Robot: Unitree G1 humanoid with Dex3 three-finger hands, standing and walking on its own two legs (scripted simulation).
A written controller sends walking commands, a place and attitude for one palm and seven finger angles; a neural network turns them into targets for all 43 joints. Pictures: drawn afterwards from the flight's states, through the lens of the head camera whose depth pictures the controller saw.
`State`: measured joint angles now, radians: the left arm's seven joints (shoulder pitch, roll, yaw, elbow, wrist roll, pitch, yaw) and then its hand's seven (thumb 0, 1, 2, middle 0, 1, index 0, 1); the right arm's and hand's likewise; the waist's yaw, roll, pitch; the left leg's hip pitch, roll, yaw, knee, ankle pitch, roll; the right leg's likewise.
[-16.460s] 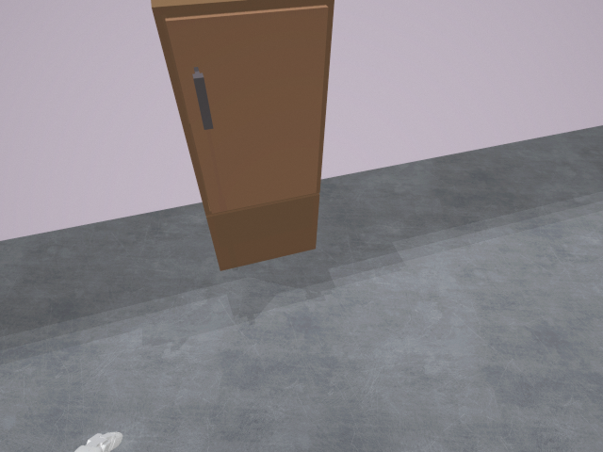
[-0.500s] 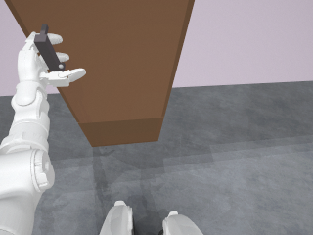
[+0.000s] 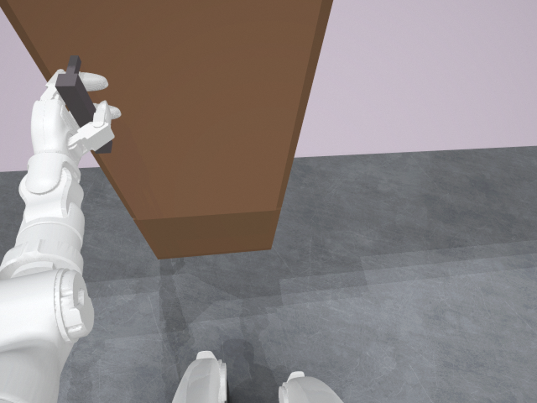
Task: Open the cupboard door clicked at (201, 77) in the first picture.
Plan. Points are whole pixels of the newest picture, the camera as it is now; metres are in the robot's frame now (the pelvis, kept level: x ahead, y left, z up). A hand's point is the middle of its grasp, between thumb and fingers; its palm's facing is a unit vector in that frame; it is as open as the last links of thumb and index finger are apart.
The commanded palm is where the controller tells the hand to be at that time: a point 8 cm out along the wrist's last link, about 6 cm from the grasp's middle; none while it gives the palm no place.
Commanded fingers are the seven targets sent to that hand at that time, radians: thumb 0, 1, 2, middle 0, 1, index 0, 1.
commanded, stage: pull the door open along its arc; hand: left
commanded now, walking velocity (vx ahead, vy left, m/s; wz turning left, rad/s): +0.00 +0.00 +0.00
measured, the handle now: (89, 107) +0.53 +0.25 +0.09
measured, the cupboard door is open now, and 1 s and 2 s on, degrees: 0 46 43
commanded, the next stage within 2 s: open thumb and fingers to let go in 0.92 s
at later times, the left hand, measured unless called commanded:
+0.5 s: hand (119, 191) +0.38 +0.18 +0.09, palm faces +0.11 -0.99 +0.06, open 6.0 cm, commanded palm +0.32 +0.23 +0.08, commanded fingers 0.00 0.90 0.90 -0.40 -1.35 -0.40 -1.35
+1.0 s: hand (210, 271) +0.27 +0.07 +0.09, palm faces +0.43 -0.90 -0.01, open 6.4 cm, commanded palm +0.23 +0.10 +0.08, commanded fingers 0.00 0.90 0.90 -0.40 -1.35 -0.40 -1.35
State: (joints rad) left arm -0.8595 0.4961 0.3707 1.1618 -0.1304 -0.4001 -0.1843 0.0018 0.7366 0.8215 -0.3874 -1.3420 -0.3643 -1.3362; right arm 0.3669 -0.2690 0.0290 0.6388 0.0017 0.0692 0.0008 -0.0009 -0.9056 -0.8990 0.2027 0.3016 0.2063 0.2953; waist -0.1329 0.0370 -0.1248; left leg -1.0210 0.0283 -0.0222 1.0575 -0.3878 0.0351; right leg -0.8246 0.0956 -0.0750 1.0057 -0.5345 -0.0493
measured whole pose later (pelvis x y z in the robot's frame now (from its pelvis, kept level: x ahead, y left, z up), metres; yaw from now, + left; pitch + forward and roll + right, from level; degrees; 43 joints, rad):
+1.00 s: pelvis +0.02 -0.04 +0.02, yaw +2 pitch +8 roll +0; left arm 0.28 -0.09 -0.19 -0.05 0.07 -0.14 0.53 0.02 0.63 0.72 -0.34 -1.28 -0.35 -1.33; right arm 0.21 -0.18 0.05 0.48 -0.06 0.11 0.02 0.01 -0.90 -0.90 0.20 0.30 0.21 0.30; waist -0.02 0.04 -0.17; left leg -0.70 0.00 -0.02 0.94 -0.39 -0.01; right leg -0.53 0.07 -0.07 0.95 -0.57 -0.09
